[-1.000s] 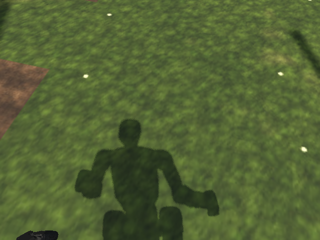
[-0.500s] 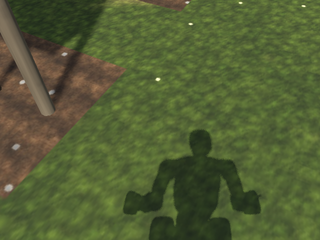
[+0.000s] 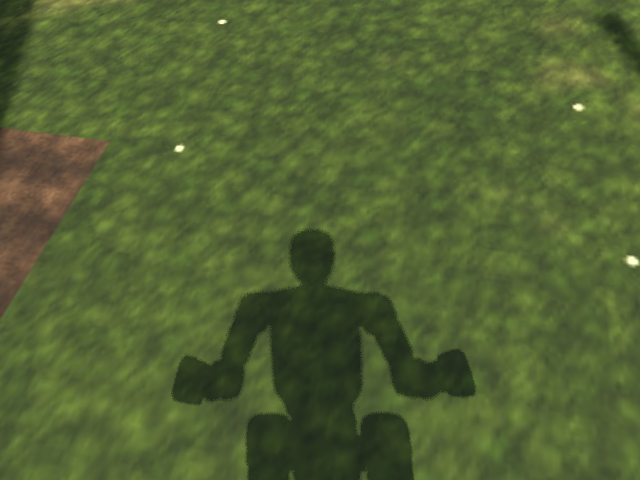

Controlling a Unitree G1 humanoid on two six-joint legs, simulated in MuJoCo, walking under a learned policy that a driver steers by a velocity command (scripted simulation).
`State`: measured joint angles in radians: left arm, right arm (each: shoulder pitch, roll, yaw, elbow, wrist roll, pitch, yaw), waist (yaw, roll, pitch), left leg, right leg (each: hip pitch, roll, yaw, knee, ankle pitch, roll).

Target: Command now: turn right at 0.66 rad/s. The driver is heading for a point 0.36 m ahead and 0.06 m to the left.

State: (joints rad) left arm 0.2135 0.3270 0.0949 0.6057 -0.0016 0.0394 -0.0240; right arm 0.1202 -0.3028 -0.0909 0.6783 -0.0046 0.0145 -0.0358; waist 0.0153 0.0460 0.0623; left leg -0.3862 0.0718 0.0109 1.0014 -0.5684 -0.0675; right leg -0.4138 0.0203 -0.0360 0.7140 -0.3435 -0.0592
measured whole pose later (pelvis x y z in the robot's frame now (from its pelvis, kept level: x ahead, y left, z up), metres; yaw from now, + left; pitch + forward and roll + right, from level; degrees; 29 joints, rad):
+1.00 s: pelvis +0.31 +0.17 +0.03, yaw +23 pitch +1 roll +0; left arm 0.15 0.31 0.05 0.75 0.00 -0.03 0.02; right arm 0.20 -0.25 -0.03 0.75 -0.01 -0.06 0.00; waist -0.01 -0.05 0.06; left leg -0.21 -0.08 0.02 0.34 -0.15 0.09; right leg -0.62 -0.10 0.04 0.93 -0.20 0.06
